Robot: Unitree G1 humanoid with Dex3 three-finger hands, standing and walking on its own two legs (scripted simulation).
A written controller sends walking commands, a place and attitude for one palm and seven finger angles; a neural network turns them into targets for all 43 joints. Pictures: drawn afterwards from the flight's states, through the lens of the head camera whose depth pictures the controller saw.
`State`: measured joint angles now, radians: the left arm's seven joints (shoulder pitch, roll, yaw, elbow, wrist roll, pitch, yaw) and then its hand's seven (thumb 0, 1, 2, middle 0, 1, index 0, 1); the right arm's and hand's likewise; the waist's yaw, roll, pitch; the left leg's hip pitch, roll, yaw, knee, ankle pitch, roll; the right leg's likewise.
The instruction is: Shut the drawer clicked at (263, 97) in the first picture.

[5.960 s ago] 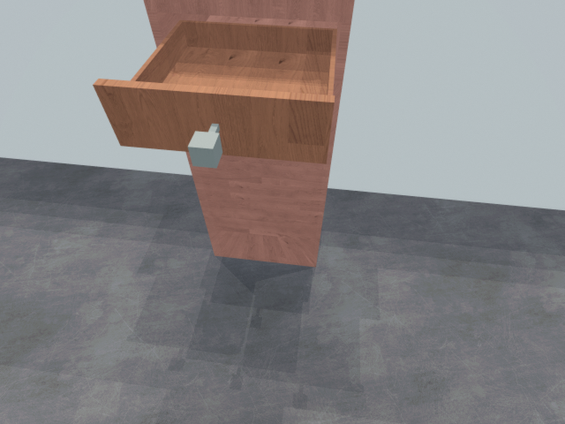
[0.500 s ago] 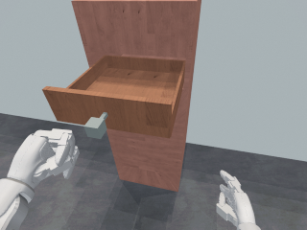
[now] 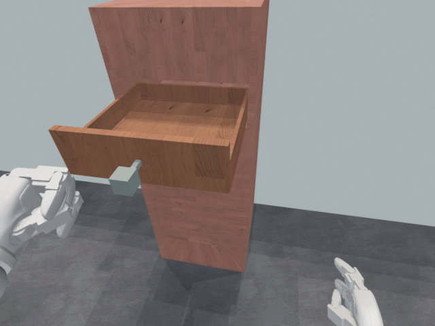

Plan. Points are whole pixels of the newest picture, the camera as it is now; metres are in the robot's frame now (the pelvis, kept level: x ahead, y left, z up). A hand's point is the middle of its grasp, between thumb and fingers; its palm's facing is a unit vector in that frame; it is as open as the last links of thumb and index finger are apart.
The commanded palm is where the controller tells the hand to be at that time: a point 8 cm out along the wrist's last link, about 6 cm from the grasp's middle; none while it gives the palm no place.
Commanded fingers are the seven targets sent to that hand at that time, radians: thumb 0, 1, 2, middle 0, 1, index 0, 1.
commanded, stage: bring the fist close to the handle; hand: left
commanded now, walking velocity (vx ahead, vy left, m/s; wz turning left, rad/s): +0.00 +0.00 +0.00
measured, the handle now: (130, 174) +0.35 +0.23 +0.14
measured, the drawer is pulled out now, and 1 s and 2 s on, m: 0.29 0.29 0.28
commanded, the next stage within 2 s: push the drawer shut in 1.48 s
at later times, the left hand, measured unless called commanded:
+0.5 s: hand (93, 213) +0.22 +0.22 +0.18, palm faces -0.01 -1.00 -0.09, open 3.3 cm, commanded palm +0.18 +0.26 +0.19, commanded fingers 0.00 0.90 0.90 -1.40 -1.60 -1.40 -1.60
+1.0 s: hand (122, 215) +0.25 +0.20 +0.13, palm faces -0.01 -1.00 -0.08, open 3.3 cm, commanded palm +0.23 +0.25 +0.14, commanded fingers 0.00 0.90 0.90 -1.40 -1.60 -1.40 -1.60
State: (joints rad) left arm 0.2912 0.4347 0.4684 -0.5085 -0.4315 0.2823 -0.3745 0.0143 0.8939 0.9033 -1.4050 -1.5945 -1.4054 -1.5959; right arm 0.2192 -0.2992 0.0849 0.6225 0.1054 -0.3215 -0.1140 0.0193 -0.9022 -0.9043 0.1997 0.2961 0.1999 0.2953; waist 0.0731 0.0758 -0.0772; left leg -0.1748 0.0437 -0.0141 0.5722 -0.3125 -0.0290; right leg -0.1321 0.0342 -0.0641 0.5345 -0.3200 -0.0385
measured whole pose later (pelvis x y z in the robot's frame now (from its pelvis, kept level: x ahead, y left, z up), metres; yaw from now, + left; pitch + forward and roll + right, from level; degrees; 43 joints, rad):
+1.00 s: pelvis +0.01 +0.01 +0.00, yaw +0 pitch -1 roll +0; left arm 0.19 0.28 0.23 -0.19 -0.28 0.08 -0.26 0.01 0.90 0.90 -1.40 -1.60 -1.40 -1.60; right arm 0.24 -0.25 0.06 0.64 0.05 -0.25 -0.09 0.02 -0.90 -0.90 0.20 0.30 0.20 0.30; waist 0.02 0.05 -0.04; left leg -0.24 0.01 -0.01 0.58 -0.31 -0.01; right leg -0.21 0.00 -0.06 0.57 -0.34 -0.02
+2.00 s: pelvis -0.01 +0.01 +0.00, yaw +2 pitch -1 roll +0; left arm -0.06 0.28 0.17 0.10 -0.26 -0.03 -0.27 -0.03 0.84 0.99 -1.40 -1.60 -1.40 -1.60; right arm 0.20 -0.25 0.07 0.68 0.06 -0.24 -0.11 0.02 -0.90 -0.90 0.20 0.30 0.20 0.30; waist 0.04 0.05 -0.01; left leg -0.30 0.00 -0.03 0.60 -0.30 -0.01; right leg -0.26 -0.01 -0.08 0.60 -0.33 -0.02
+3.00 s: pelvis -0.01 +0.02 -0.01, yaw +1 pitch +4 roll +0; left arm -0.66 0.35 0.20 0.83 -0.21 -0.16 -0.27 -0.02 0.84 1.00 -1.40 -1.60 -1.40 -1.60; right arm 0.28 -0.27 0.05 0.70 0.06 -0.14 -0.08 0.01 -0.90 -0.90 0.20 0.30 0.20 0.30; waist -0.03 0.04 -0.02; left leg -0.41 0.00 -0.02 0.62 -0.29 0.00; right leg -0.37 -0.01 -0.07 0.61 -0.32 -0.02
